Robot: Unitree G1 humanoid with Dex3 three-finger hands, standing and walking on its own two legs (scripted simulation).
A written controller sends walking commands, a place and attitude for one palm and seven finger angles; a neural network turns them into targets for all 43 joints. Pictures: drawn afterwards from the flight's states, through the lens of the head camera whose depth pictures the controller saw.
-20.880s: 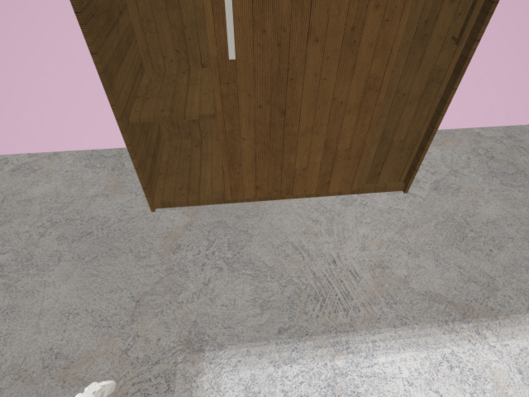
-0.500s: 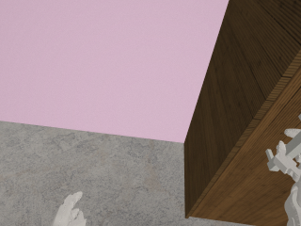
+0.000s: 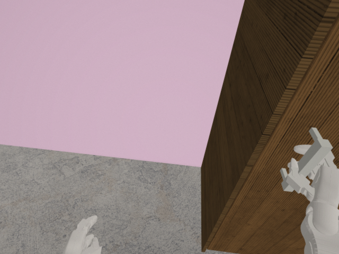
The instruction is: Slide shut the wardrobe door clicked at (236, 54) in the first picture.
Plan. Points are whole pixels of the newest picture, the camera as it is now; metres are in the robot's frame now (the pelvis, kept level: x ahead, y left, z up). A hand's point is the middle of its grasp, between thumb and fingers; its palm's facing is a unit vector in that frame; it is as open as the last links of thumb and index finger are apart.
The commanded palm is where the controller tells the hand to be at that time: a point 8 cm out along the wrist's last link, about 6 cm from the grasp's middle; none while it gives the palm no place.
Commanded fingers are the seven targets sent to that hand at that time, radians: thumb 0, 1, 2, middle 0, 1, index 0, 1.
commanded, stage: stop walking and hold the door there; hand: right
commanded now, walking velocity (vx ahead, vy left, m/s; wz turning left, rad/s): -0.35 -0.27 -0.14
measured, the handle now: (300, 161) +0.32 -0.29 +0.10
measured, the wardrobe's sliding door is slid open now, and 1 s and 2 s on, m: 0.00 0.00 0.00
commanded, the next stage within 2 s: loosen the grip on the handle in 1.74 s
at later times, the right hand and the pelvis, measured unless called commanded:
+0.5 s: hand (294, 178) +0.27 -0.26 +0.10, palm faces +0.32 +0.93 -0.18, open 6.1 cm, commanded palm +0.23 -0.27 +0.09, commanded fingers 0.00 -0.90 -0.90 0.45 1.40 0.45 1.40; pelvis -0.06 -0.06 -0.01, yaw -1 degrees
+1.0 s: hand (299, 181) +0.26 -0.27 +0.10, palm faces +0.04 +1.00 -0.07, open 6.2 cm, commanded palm +0.24 -0.27 +0.09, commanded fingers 0.00 -0.90 -0.90 0.45 1.40 0.45 1.40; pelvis -0.10 -0.17 -0.02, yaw -4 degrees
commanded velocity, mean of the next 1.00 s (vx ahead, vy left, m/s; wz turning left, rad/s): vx -0.08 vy -0.09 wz -0.06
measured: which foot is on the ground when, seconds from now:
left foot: down 0.00-0.32, up 0.34-0.54, down 0.56-0.78, up 0.80-0.98, down 1.00-1.00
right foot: down 0.00-0.56, up 0.58-0.78, down 0.80-1.00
